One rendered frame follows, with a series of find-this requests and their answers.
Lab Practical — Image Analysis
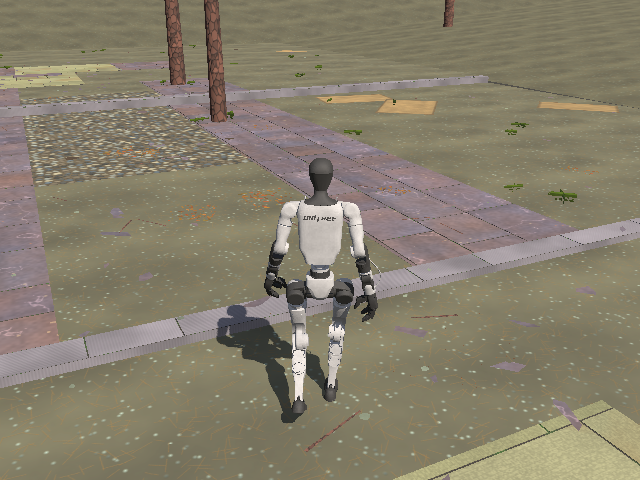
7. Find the right robot forearm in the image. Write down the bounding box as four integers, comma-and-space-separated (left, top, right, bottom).
355, 243, 376, 295

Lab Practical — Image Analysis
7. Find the robot right hand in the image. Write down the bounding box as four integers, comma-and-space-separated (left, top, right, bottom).
354, 292, 378, 322

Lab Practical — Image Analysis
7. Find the left robot forearm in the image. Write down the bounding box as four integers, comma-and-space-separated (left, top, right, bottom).
266, 240, 284, 280

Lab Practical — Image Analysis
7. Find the robot torso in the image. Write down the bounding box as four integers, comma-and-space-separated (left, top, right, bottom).
297, 196, 344, 300

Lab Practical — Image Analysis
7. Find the right robot upper arm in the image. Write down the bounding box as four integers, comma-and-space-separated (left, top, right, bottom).
341, 201, 366, 259

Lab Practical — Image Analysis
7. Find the left robot upper arm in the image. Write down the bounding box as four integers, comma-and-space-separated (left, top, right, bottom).
273, 201, 300, 255

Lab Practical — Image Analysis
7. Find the humanoid robot head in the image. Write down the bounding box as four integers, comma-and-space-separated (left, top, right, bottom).
304, 158, 338, 206

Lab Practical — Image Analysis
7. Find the robot left hand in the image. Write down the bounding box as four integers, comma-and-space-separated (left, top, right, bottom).
264, 276, 287, 298

